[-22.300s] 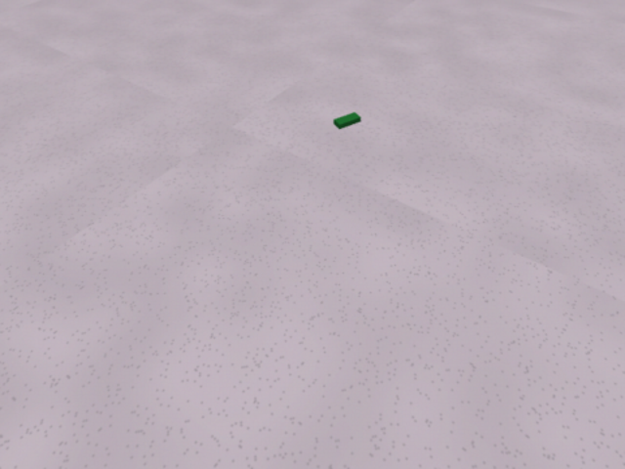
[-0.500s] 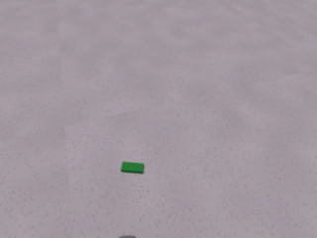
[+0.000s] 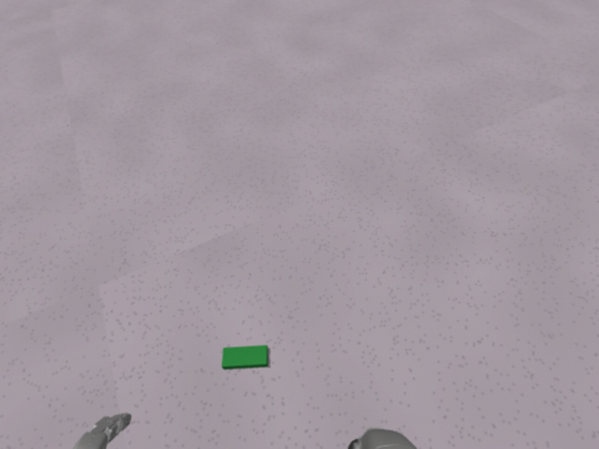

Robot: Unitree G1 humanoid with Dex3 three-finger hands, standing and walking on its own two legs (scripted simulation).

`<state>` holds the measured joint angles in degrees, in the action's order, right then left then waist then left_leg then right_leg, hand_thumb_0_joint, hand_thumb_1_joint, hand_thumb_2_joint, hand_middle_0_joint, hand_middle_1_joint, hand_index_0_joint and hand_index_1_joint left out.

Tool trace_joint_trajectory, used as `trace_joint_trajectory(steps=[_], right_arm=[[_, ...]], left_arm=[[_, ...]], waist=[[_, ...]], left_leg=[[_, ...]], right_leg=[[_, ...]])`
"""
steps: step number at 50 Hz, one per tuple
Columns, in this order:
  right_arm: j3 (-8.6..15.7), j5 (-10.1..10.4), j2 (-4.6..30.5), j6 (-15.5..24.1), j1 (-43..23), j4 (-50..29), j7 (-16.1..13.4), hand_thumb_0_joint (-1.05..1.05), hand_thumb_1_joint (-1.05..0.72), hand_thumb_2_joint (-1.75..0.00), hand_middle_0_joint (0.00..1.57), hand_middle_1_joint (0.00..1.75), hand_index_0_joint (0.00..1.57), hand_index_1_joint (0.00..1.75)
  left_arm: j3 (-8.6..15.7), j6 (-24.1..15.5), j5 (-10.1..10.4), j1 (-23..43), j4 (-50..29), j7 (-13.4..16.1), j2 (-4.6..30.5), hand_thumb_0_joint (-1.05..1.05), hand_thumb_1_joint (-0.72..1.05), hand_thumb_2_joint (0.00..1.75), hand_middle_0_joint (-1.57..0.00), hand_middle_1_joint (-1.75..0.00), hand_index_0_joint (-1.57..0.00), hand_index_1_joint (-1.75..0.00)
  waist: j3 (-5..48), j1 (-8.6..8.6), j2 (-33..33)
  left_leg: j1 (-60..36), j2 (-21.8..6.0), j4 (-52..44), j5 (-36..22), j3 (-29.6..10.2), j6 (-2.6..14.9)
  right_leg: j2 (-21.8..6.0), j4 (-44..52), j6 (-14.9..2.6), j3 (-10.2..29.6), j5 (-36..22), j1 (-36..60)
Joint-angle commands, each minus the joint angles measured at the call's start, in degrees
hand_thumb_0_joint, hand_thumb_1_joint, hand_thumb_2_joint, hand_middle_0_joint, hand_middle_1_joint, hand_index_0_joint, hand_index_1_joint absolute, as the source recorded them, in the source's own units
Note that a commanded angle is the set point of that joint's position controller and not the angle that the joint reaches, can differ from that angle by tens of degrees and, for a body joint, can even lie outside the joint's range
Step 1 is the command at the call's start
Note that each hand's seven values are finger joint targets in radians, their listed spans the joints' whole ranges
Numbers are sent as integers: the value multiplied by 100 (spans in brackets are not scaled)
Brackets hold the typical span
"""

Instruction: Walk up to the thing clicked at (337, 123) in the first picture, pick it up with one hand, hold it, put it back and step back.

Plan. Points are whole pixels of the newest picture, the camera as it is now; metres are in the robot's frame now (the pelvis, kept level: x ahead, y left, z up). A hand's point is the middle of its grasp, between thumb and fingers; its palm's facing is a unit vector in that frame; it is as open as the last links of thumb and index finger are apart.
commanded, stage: walk up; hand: left
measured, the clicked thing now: (245, 357) +0.47 +0.23 -0.74
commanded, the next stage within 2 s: none
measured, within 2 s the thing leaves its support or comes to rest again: neither
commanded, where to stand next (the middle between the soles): +0.09 -0.02 m, yaw +2 degrees
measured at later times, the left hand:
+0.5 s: hand (149, 435) +0.17 +0.26 -0.16, palm faces -0.01 -0.95 -0.31, open 7.4 cm
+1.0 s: hand out of the picture +0.12 +0.25 -0.14, palm faces -0.02 -0.92 -0.38, open 7.4 cm
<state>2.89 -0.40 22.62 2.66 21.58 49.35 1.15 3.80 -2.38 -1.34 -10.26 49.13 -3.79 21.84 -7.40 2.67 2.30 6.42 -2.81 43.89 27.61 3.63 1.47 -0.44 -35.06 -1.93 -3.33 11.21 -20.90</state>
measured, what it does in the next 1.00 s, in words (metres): steps on the spot: left foot, then right foot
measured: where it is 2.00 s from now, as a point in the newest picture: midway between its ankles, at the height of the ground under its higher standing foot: outside the picture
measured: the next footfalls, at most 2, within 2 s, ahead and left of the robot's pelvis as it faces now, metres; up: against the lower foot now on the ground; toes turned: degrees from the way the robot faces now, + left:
left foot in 0.32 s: +0.14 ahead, +0.12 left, +0.00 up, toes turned -1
right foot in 0.64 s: +0.07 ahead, -0.16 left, +0.00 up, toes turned +0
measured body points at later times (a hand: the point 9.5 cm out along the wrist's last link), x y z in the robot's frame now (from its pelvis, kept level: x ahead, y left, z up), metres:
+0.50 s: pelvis +0.08 +0.00 +0.00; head +0.13 +0.03 +0.44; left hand +0.17 +0.31 -0.14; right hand +0.18 -0.31 -0.09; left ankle +0.17 +0.11 -0.72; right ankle +0.04 -0.14 -0.67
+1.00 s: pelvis +0.04 -0.01 +0.01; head +0.05 -0.02 +0.46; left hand +0.12 +0.30 -0.11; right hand +0.12 -0.31 -0.12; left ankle +0.10 +0.12 -0.72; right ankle +0.03 -0.16 -0.72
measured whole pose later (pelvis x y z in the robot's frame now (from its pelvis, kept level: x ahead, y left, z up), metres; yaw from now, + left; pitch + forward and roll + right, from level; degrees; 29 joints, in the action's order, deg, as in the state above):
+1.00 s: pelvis +0.04 -0.01 +0.01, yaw +0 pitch -4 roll +0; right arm 0.5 -0.7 20.5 -0.7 8.5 58.4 1.6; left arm 0.9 -0.9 -0.5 -9.2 56.9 -0.2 21.8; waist -5.0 -0.4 0.8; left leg 17.3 -0.7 32.9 12.3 -1.5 -0.7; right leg -1.9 -33.8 1.6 0.8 19.4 -11.0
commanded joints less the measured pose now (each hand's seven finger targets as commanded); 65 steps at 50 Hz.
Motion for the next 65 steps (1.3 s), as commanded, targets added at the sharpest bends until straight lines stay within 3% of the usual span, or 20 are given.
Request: trace_joint_trajectory(steps=[1, 4, 8, 11, 15, 16, 17, 19, 24, 28, 31, 33, 34, 35, 38, 40, 43, 48, 52, 65], right_arm=[[314, 44, 1430, 194, 199, -541, -165, 0, -90, -90, 20, 30, 20, 30], [256, 89, 1116, 132, 420, -356, -98, 0, -90, -90, 20, 30, 20, 30], [174, 79, 847, 93, 331, -305, -107, 0, -90, -90, 20, 30, 20, 30], [159, 54, 807, 123, 82, -231, -201, 0, -90, -90, 20, 30, 20, 30], [267, -32, 961, 155, 223, -85, -307, 0, -90, -90, 20, 30, 20, 30], [364, -97, 1351, 156, 93, -170, -333, 0, -90, -90, 20, 30, 20, 30], [415, -122, 1753, 145, -254, -359, -333, 0, -90, -90, 20, 30, 20, 30], [398, -23, 1773, 92, -647, -439, -367, 0, -90, -90, 20, 30, 20, 30], [293, -38, 1434, -16, -1079, -466, -365, 0, -90, -90, 20, 30, 20, 30], [294, -147, 1422, -158, -1169, -446, -260, 0, -90, -90, 20, 30, 20, 30], [217, -80, 1292, -310, -1518, -437, -165, 0, -90, -90, 20, 30, 20, 30], [52, 54, 775, -337, -1470, -513, -108, 0, -90, -90, 20, 30, 20, 30], [188, 44, 1063, -376, -1737, -467, -172, 0, -90, -90, 20, 30, 20, 30], [292, 2, 1254, -382, -1638, -307, -180, 0, -90, -90, 20, 30, 20, 30], [194, 88, 930, -251, -1482, -2, -69, 0, -90, -90, 20, 30, 20, 30], [167, 56, 943, -173, -1433, 94, -73, 0, -90, -90, 20, 30, 20, 30], [175, -43, 1190, -73, -1443, 166, -114, 0, -90, -90, 20, 30, 20, 30], [70, -4, 1101, -191, -1663, 458, -20, 0, -90, -90, 20, 30, 20, 30], [58, -41, 1137, -180, -1817, 659, 19, 0, -90, -90, 20, 30, 20, 30], [-23, 3, 1016, -74, -1697, 1065, -52, 0, -90, -90, 20, 30, 20, 30]], left_arm=[[548, -111, 180, -1256, -329, 227, 1777, 0, 90, 90, -20, -30, -20, -30], [355, -119, 209, -580, -513, 287, 1373, 0, 90, 90, -20, -30, -20, -30], [214, -125, 80, -314, -714, 347, 1147, 0, 90, 90, -20, -30, -20, -30], [206, -40, 56, -316, -679, 383, 1200, 0, 90, 90, -20, -30, -20, -30], [119, 200, 210, 91, -734, 387, 1169, 0, 90, 90, -20, -30, -20, -30], [39, 246, 254, -43, -740, 389, 969, 0, 90, 90, -20, -30, -20, -30], [27, 326, 342, -372, -657, 401, 837, 0, 90, 90, -20, -30, -20, -30], [107, 514, 300, -582, -366, 497, 1140, 0, 90, 90, -20, -30, -20, -30], [167, 498, 248, -589, -81, 427, 1154, 0, 90, 90, -20, -30, -20, -30], [128, 330, 207, -558, 88, 419, 1071, 0, 90, 90, -20, -30, -20, -30], [134, 163, 117, -1064, 499, 485, 927, 0, 90, 90, -20, -30, -20, -30], [239, 9, -74, -579, 276, 536, 1560, 0, 90, 90, -20, -30, -20, -30], [300, 36, -71, -28, 141, 548, 2188, 0, 90, 90, -20, -30, -20, -30], [288, 42, -64, 341, 37, 535, 2156, 0, 90, 90, -20, -30, -20, -30], [123, -42, 0, 544, 87, 522, 1386, 0, 90, 90, -20, -30, -20, -30], [112, -56, 62, 271, 173, 500, 1375, 0, 90, 90, -20, -30, -20, -30], [45, -24, 117, -142, 172, 472, 1185, 0, 90, 90, -20, -30, -20, -30], [14, -4, 65, 411, 410, 445, 1346, 0, 90, 90, -20, -30, -20, -30], [-39, 22, 72, 397, 623, 415, 1204, 0, 90, 90, -20, -30, -20, -30], [-44, -41, 83, 600, 1040, 411, 1134, 0, 90, 90, -20, -30, -20, -30]], waist=[[1106, -782, -1212], [523, -279, -987], [444, -229, -1012], [742, -371, -1173], [1023, -25, -557], [1077, -77, 197], [1201, -266, 850], [1165, -280, 816], [1116, -389, 758], [1315, -226, 947], [1255, -565, 692], [726, -373, -896], [406, -375, -1280], [140, -232, -1249], [288, -49, -989], [734, -198, -912], [1249, -400, -578], [662, -240, -325], [338, -305, -28], [1038, -276, 67]], left_leg=[[2671, 238, 2647, 486, -657, 104], [2124, 34, 2111, -242, -787, 18], [1691, 148, 896, -787, -445, -257], [1418, 96, -132, -1214, -173, -307], [235, 305, -1606, -3031, -108, -97], [32, -418, -1808, -4008, -963, 101], [80, -1616, -2161, -4594, -2615, 752], [648, -2166, -2150, -4171, -3212, 1674], [748, -1164, -1861, -3111, -1492, 1032], [448, -1083, -1584, -2258, -1409, 1048], [980, -840, -809, -2122, -1131, 810], [2194, -58, 127, -1286, -627, 89], [1841, 238, 511, 333, -856, -23], [1227, 83, 862, 305, -990, -65], [1127, 140, -443, -929, -595, 12], [372, 44, -1091, -2829, -560, 92], [-101, -571, -1395, -3320, -1397, 439], [727, -106, -1839, -786, -1127, 89], [1132, -340, -2524, 133, -1583, 116], [524, -346, -2403, -2113, -1264, 19]], right_leg=[[-2313, 1595, -1781, 3420, -625, 2622], [-1412, 1566, -1157, 1480, -1577, 1282], [-1125, 1282, -1245, 588, -3599, 780], [-1177, 797, -1131, 510, -3744, 1033], [-895, -470, -606, 467, -1844, 396], [-543, -874, -296, 352, -686, -36], [196, -1602, 26, 247, 1025, -312], [94, -2923, 54, 904, 2611, 29], [181, -2766, 24, 992, 2052, -130], [16, -934, 220, 364, 2034, 230], [118, 1163, 167, 177, 686, 1199], [-1298, 1625, -305, 2612, 531, 948], [-2090, 1758, -1037, 3254, 557, -265], [-2187, 1721, -1229, 3193, 608, -998], [-1120, 934, -489, 1300, -954, 155], [-821, 410, -197, 979, -1637, 394], [-498, 84, 13, 795, -685, 442], [-726, 1307, -164, 1178, 1649, 442], [-440, 1396, -106, 781, 1740, 605], [-578, 1738, 10, 631, 95, 1516]])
